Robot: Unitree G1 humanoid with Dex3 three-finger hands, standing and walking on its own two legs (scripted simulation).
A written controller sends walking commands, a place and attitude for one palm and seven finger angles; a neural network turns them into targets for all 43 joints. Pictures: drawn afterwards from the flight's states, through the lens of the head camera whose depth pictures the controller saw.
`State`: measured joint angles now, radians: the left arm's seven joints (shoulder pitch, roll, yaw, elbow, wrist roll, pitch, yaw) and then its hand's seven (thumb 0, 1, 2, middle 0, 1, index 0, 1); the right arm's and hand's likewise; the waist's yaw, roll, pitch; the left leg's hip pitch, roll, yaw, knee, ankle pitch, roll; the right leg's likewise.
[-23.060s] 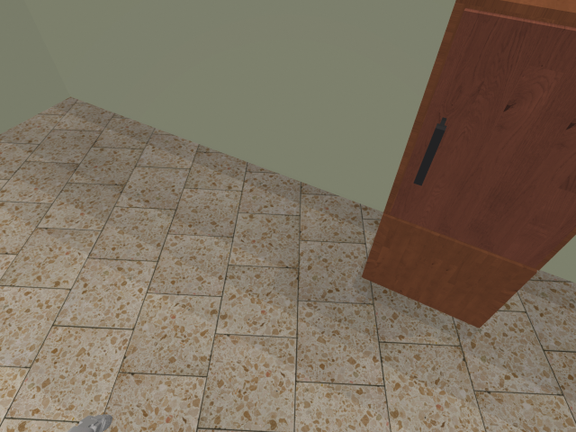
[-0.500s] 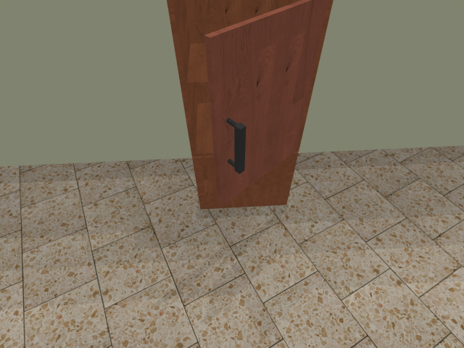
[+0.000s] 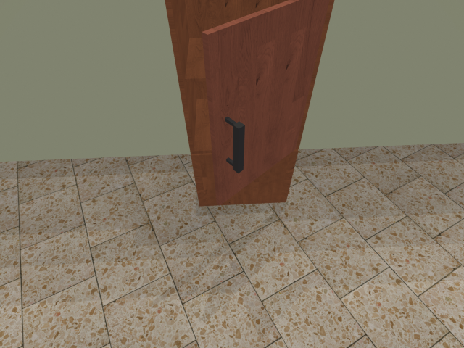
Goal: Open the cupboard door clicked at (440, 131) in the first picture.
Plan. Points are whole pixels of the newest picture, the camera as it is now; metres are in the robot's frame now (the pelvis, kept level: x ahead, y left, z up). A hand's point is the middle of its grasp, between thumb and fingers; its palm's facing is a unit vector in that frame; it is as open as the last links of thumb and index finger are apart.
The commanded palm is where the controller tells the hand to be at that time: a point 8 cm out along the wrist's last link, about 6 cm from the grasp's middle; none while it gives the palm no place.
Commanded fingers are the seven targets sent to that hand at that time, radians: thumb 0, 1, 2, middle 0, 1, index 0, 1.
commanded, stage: look to check the result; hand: left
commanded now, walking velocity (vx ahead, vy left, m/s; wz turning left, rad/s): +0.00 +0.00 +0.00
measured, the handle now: (233, 145) +0.64 +0.03 -0.07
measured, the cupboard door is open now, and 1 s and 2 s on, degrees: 39 39 39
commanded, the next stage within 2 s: walk to a spot facing it in 0.26 s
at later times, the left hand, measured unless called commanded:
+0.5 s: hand out of the picture +0.02 +0.18 -0.17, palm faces +0.02 -0.98 -0.22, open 7.4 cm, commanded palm none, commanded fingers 0.00 0.90 0.90 -0.20 -0.30 -0.20 -0.30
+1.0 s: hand out of the picture +0.14 +0.17 -0.17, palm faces -0.22 -0.93 -0.31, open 7.4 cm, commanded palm none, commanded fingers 0.00 0.90 0.90 -0.20 -0.30 -0.20 -0.30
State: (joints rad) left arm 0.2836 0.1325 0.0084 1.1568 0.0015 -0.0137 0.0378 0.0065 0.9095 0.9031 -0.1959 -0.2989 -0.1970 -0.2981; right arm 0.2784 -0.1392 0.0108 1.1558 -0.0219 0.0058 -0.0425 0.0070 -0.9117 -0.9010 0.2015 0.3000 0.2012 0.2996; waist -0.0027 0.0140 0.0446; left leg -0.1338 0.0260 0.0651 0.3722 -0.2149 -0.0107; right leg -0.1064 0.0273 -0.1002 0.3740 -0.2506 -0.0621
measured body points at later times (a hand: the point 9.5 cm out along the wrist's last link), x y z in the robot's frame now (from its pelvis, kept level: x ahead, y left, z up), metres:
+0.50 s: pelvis +0.01 +0.00 +0.00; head +0.03 -0.01 +0.45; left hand +0.02 +0.23 -0.16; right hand +0.00 -0.23 -0.17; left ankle -0.01 +0.13 -0.74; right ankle -0.03 -0.07 -0.74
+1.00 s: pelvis -0.01 -0.03 -0.02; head +0.05 -0.07 +0.42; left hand +0.15 +0.21 -0.15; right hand -0.03 -0.28 -0.19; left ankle -0.02 +0.12 -0.72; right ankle -0.03 -0.12 -0.75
